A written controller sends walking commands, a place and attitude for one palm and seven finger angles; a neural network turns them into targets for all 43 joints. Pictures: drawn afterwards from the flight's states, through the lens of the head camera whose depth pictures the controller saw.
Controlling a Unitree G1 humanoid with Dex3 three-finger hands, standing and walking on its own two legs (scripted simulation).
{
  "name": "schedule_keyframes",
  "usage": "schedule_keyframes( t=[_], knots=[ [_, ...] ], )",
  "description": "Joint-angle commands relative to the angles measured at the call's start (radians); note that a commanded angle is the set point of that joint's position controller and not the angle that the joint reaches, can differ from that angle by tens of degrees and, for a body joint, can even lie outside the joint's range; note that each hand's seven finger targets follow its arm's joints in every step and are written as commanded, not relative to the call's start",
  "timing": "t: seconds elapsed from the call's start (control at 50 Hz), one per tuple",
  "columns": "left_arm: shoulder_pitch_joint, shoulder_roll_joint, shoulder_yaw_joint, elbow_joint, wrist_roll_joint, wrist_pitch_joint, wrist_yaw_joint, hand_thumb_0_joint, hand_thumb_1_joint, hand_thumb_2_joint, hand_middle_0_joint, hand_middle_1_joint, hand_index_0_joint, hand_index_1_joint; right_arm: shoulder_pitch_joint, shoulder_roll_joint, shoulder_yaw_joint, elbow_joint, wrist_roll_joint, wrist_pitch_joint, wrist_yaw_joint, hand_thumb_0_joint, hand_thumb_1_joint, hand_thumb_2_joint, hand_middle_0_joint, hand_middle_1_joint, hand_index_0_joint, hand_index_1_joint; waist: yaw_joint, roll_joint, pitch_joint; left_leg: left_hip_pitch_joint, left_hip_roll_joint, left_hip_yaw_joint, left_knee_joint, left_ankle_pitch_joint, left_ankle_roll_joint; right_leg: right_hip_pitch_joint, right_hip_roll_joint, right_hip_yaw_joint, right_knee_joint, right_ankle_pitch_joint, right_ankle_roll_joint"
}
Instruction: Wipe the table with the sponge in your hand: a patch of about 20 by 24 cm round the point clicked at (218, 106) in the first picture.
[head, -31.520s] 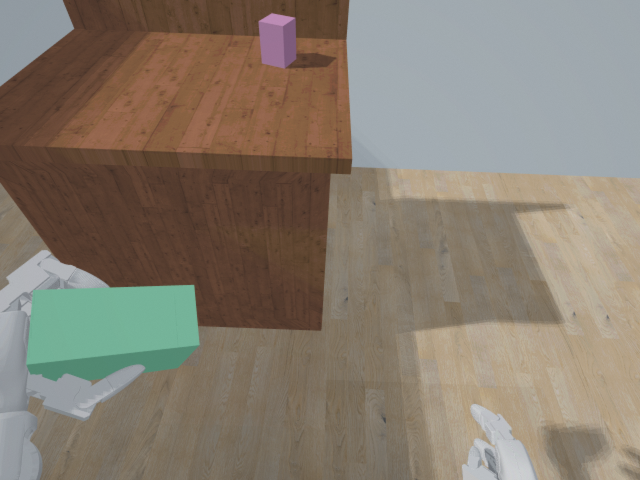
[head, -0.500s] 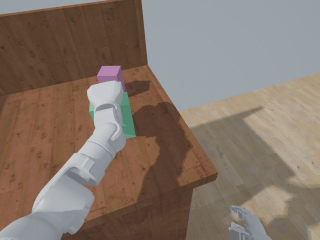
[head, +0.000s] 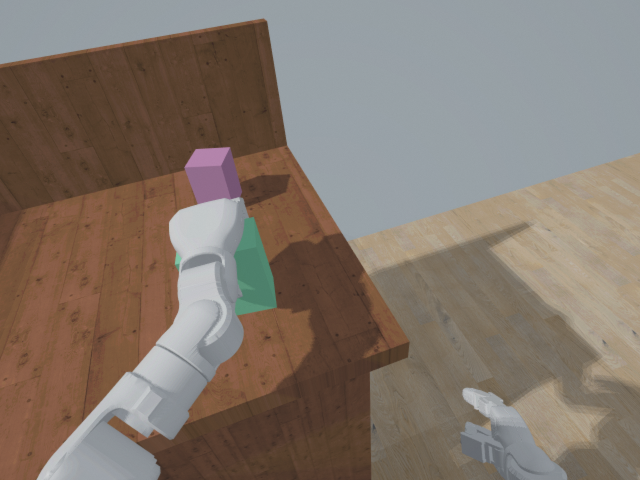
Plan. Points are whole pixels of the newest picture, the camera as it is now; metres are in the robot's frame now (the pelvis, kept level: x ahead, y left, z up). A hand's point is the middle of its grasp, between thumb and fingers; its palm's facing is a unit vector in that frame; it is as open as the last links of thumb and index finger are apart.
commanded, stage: wipe back along the third lane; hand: left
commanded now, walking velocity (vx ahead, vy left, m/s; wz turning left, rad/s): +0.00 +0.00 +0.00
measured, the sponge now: (234, 281) +0.36 +0.17 +0.09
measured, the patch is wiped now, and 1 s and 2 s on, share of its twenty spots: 1.00 1.00 1.00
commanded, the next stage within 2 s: slide back across to the middle lane in 0.50 s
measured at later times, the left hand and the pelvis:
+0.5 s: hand (229, 280) +0.31 +0.15 +0.14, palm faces +0.16 -0.13 -0.98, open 10.2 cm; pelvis -0.01 -0.02 +0.00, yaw -1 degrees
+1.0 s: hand (199, 296) +0.28 +0.17 +0.15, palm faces +0.18 -0.24 -0.95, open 10.2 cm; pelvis -0.02 -0.02 +0.00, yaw -3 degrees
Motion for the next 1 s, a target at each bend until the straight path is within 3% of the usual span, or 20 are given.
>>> schedule_keyframes(
  t=[0.0, 0.06, 0.12, 0.16, 0.2, 0.36, 0.4, 0.42, 0.54, 0.56, 0.6, 0.68, 0.76, 0.84, 0.86, 0.88, 0.9, 0.94, 0.96, 0.98],
  knots=[
    [-0.170, 0.031, 0.060, -0.085, -0.041, -0.005, -0.025, 0.000, 0.100, 1.300, -1.200, -1.600, -1.200, -1.600, -0.245, -0.077, -0.032, -0.177, 0.006, -0.058, -0.006, 0.000, -0.900, -0.900, 0.200, 0.300, 0.200, 0.300, 0.000, -0.176, -0.127, 0.064, -0.036, 0.039, -0.015, 0.242, 0.059, 0.035, -0.007, 0.030, -0.066, 0.418, 0.001],
    [-0.180, -0.006, 0.036, -0.100, -0.051, -0.012, -0.027, 0.000, 0.100, 1.300, -1.200, -1.600, -1.200, -1.600, -0.255, -0.070, -0.034, -0.184, 0.008, -0.062, -0.002, 0.000, -0.900, -0.900, 0.200, 0.300, 0.200, 0.300, -0.009, -0.188, -0.126, 0.055, -0.035, 0.039, -0.018, 0.227, 0.060, 0.037, -0.009, 0.033, -0.071, 0.403, 0.004],
    [-0.130, 0.038, 0.066, -0.106, -0.042, -0.016, -0.019, 0.000, 0.100, 1.300, -1.200, -1.600, -1.200, -1.600, -0.259, -0.074, -0.033, -0.179, 0.006, -0.066, -0.003, 0.000, -0.900, -0.900, 0.200, 0.300, 0.200, 0.300, 0.003, -0.185, -0.112, 0.054, -0.037, 0.046, -0.017, 0.207, 0.060, 0.033, -0.010, 0.046, -0.078, 0.379, 0.006],
    [-0.138, 0.005, 0.052, -0.128, -0.061, -0.023, -0.022, 0.000, 0.100, 1.300, -1.200, -1.600, -1.200, -1.600, -0.264, -0.066, -0.035, -0.188, 0.009, -0.068, -0.004, 0.000, -0.900, -0.900, 0.200, 0.300, 0.200, 0.300, -0.006, -0.207, -0.107, 0.050, -0.035, 0.042, -0.021, 0.204, 0.062, 0.035, -0.010, 0.045, -0.084, 0.372, 0.010],
    [-0.106, 0.055, 0.088, -0.109, -0.052, -0.023, -0.015, 0.000, 0.100, 1.300, -1.200, -1.600, -1.200, -1.600, -0.258, -0.076, -0.035, -0.174, 0.005, -0.072, -0.008, 0.000, -0.900, -0.900, 0.200, 0.300, 0.200, 0.300, 0.004, -0.205, -0.082, 0.050, -0.036, 0.048, -0.020, 0.182, 0.061, 0.021, -0.009, 0.058, -0.093, 0.345, 0.012],
    [0.015, 0.032, 0.084, -0.214, -0.072, -0.038, -0.016, 0.000, 0.100, 1.300, -1.200, -1.600, -1.200, -1.600, -0.280, -0.065, -0.037, -0.203, 0.005, -0.081, -0.002, 0.000, -0.900, -0.900, 0.200, 0.300, 0.200, 0.300, 0.013, -0.201, -0.085, 0.047, -0.039, 0.046, -0.015, 0.197, 0.063, 0.044, -0.009, 0.077, -0.095, 0.370, 0.014],
    [0.094, 0.066, 0.114, -0.237, -0.069, -0.042, -0.008, 0.000, 0.100, 1.300, -1.200, -1.600, -1.200, -1.600, -0.276, -0.071, -0.039, -0.200, 0.002, -0.081, -0.001, 0.000, -0.900, -0.900, 0.200, 0.300, 0.200, 0.300, 0.025, -0.213, -0.083, 0.050, -0.040, 0.050, -0.009, 0.205, 0.062, 0.052, -0.007, 0.086, -0.090, 0.388, 0.015],
    [0.097, 0.044, 0.089, -0.263, -0.070, -0.042, -0.011, 0.000, 0.100, 1.300, -1.200, -1.600, -1.200, -1.600, -0.281, -0.068, -0.036, -0.205, 0.002, -0.081, 0.001, 0.000, -0.900, -0.900, 0.200, 0.300, 0.200, 0.300, 0.020, -0.202, -0.074, 0.047, -0.041, 0.053, -0.008, 0.207, 0.063, 0.049, -0.009, 0.086, -0.090, 0.395, 0.016],
    [0.162, 0.077, 0.119, -0.350, -0.080, -0.051, -0.006, 0.000, 0.100, 1.300, -1.200, -1.600, -1.200, -1.600, -0.283, -0.067, -0.037, -0.210, 0.001, -0.075, -0.004, 0.000, -0.900, -0.900, 0.200, 0.300, 0.200, 0.300, 0.017, -0.210, -0.035, 0.047, -0.036, 0.046, -0.005, 0.199, 0.063, 0.027, -0.005, 0.110, -0.104, 0.372, 0.016],
    [0.137, 0.036, 0.085, -0.377, -0.085, -0.058, -0.011, 0.000, 0.100, 1.300, -1.200, -1.600, -1.200, -1.600, -0.286, -0.061, -0.036, -0.220, 0.004, -0.076, -0.004, 0.000, -0.900, -0.900, 0.200, 0.300, 0.200, 0.300, 0.005, -0.192, -0.035, 0.052, -0.034, 0.042, -0.010, 0.200, 0.064, 0.019, -0.003, 0.102, -0.102, 0.362, 0.013],
    [0.152, 0.105, 0.141, -0.377, -0.074, -0.064, 0.002, 0.000, 0.100, 1.300, -1.200, -1.600, -1.200, -1.600, -0.279, -0.069, -0.039, -0.209, -0.001, -0.075, -0.011, 0.000, -0.900, -0.900, 0.200, 0.300, 0.200, 0.300, 0.017, -0.174, -0.037, 0.063, -0.035, 0.043, -0.009, 0.184, 0.062, 0.011, -0.001, 0.115, -0.108, 0.319, 0.010],
    [0.118, 0.162, 0.187, -0.391, -0.070, -0.073, 0.010, 0.000, 0.100, 1.300, -1.200, -1.600, -1.200, -1.600, -0.277, -0.068, -0.035, -0.205, -0.007, -0.078, -0.031, 0.000, -0.900, -0.900, 0.200, 0.300, 0.200, 0.300, 0.019, -0.174, -0.042, 0.070, -0.037, 0.039, -0.014, 0.176, 0.063, 0.011, -0.001, 0.127, -0.117, 0.278, 0.007],
    [0.090, 0.190, 0.218, -0.450, -0.077, -0.080, 0.008, 0.000, 0.100, 1.300, -1.200, -1.600, -1.200, -1.600, -0.285, -0.060, -0.031, -0.220, -0.010, -0.081, -0.043, 0.000, -0.900, -0.900, 0.200, 0.300, 0.200, 0.300, 0.025, -0.132, -0.084, 0.081, -0.038, 0.037, -0.020, 0.204, 0.063, 0.043, -0.003, 0.124, -0.107, 0.319, 0.004],
    [0.165, 0.277, 0.300, -0.476, -0.074, -0.078, 0.011, 0.000, 0.100, 1.300, -1.200, -1.600, -1.200, -1.600, -0.283, -0.069, -0.031, -0.215, -0.019, -0.078, -0.048, 0.000, -0.900, -0.900, 0.200, 0.300, 0.200, 0.300, 0.043, -0.144, -0.091, 0.079, -0.040, 0.035, -0.010, 0.238, 0.060, 0.071, -0.001, 0.149, -0.094, 0.386, 0.002],
    [0.160, 0.255, 0.285, -0.511, -0.084, -0.082, 0.005, 0.000, 0.100, 1.300, -1.200, -1.600, -1.200, -1.600, -0.288, -0.061, -0.029, -0.229, -0.016, -0.079, -0.048, 0.000, -0.900, -0.900, 0.200, 0.300, 0.200, 0.300, 0.039, -0.131, -0.111, 0.079, -0.039, 0.034, -0.015, 0.243, 0.060, 0.086, -0.003, 0.140, -0.087, 0.396, 0.003],
    [0.181, 0.292, 0.315, -0.499, -0.082, -0.081, 0.007, 0.000, 0.100, 1.300, -1.200, -1.600, -1.200, -1.600, -0.278, -0.070, -0.031, -0.220, -0.020, -0.079, -0.051, 0.000, -0.900, -0.900, 0.200, 0.300, 0.200, 0.300, 0.043, -0.152, -0.092, 0.080, -0.039, 0.032, -0.013, 0.238, 0.061, 0.073, 0.001, 0.146, -0.089, 0.383, 0.004],
    [0.184, 0.302, 0.324, -0.510, -0.082, -0.079, 0.007, 0.000, 0.100, 1.300, -1.200, -1.600, -1.200, -1.600, -0.282, -0.072, -0.030, -0.219, -0.020, -0.078, -0.053, 0.000, -0.900, -0.900, 0.200, 0.300, 0.200, 0.300, 0.042, -0.128, -0.085, 0.080, -0.039, 0.031, -0.013, 0.236, 0.060, 0.067, 0.001, 0.153, -0.094, 0.375, 0.001],
    [0.190, 0.314, 0.336, -0.540, -0.085, -0.078, 0.002, 0.000, 0.100, 1.300, -1.200, -1.600, -1.200, -1.600, -0.284, -0.071, -0.030, -0.222, -0.021, -0.082, -0.054, 0.000, -0.900, -0.900, 0.200, 0.300, 0.200, 0.300, 0.044, -0.123, -0.085, 0.084, -0.041, 0.029, -0.008, 0.243, 0.061, 0.066, -0.001, 0.158, -0.093, 0.387, 0.001],
    [0.165, 0.288, 0.313, -0.584, -0.092, -0.084, -0.006, 0.000, 0.100, 1.300, -1.200, -1.600, -1.200, -1.600, -0.289, -0.062, -0.029, -0.236, -0.017, -0.088, -0.053, 0.000, -0.900, -0.900, 0.200, 0.300, 0.200, 0.300, 0.035, -0.099, -0.097, 0.091, -0.040, 0.027, -0.015, 0.252, 0.063, 0.069, -0.001, 0.144, -0.091, 0.386, 0.000],
    [0.189, 0.329, 0.346, -0.555, -0.091, -0.083, -0.006, 0.000, 0.100, 1.300, -1.200, -1.600, -1.200, -1.600, -0.279, -0.071, -0.031, -0.224, -0.019, -0.091, -0.055, 0.000, -0.900, -0.900, 0.200, 0.300, 0.200, 0.300, 0.042, -0.120, -0.059, 0.085, -0.039, 0.019, -0.016, 0.236, 0.062, 0.046, 0.003, 0.149, -0.099, 0.348, 0.000]
  ],
)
